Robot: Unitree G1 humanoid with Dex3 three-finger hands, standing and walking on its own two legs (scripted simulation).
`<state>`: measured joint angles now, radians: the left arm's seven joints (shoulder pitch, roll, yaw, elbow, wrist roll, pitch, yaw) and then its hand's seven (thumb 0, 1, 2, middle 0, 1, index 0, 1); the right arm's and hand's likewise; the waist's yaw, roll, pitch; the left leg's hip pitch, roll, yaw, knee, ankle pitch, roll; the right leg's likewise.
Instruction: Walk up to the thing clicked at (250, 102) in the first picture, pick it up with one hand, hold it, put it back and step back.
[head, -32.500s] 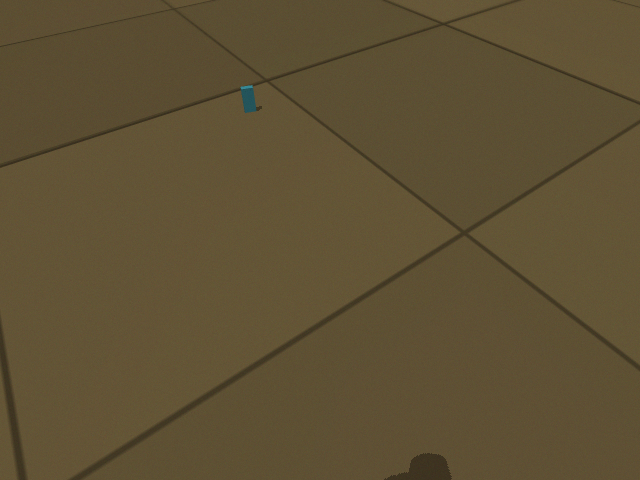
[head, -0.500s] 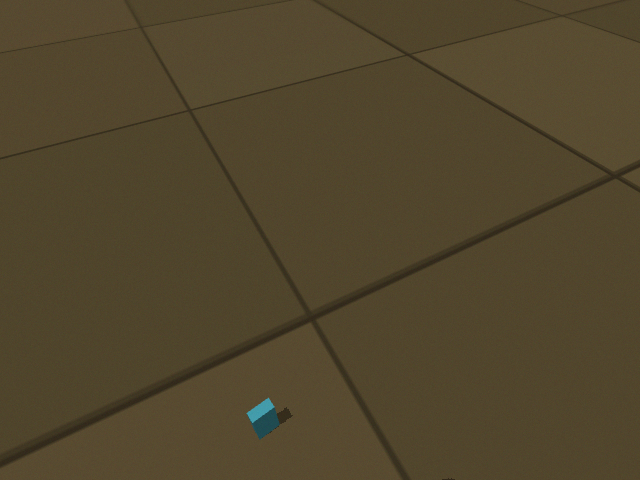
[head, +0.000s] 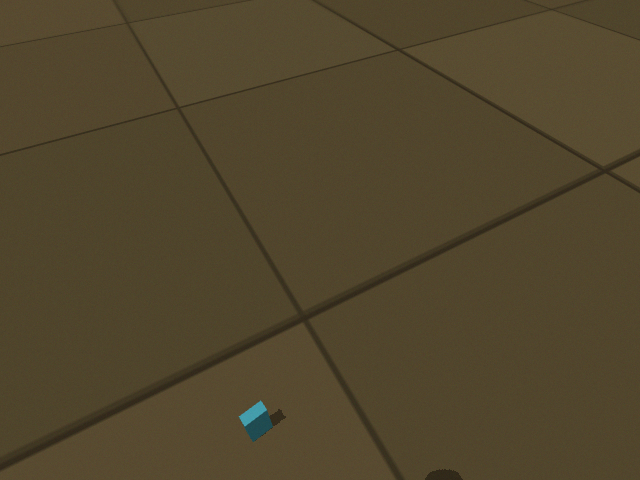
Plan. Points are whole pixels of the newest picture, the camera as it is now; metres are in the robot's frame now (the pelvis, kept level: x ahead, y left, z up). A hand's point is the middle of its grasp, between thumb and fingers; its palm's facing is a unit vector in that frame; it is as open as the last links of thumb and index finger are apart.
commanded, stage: stand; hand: left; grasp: from the side
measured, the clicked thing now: (256, 422) +0.41 +0.21 -0.71
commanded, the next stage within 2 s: step back in 0.72 s
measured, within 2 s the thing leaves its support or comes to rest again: neither
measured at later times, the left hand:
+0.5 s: hand out of the picture +0.08 +0.25 -0.16, palm faces -0.01 -0.94 -0.34, open 7.4 cm
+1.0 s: hand out of the picture +0.06 +0.27 -0.17, palm faces -0.01 -0.92 -0.40, open 7.4 cm
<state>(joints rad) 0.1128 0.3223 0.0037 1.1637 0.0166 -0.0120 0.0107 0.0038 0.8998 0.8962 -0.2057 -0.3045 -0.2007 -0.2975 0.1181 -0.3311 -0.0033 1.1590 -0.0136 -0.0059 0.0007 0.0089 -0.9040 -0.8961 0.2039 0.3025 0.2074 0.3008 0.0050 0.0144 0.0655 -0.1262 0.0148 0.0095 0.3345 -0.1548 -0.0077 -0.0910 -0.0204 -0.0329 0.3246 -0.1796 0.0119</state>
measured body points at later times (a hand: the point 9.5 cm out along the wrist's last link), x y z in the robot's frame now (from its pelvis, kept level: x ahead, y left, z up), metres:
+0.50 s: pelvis +0.01 +0.00 +0.00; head +0.02 +0.00 +0.45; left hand +0.08 +0.30 -0.13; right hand +0.09 -0.30 -0.14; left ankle +0.02 +0.12 -0.75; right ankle +0.00 -0.13 -0.75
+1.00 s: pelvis -0.03 +0.00 -0.02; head +0.03 +0.00 +0.42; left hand +0.06 +0.32 -0.14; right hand +0.06 -0.32 -0.15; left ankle +0.01 +0.12 -0.74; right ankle +0.00 -0.12 -0.75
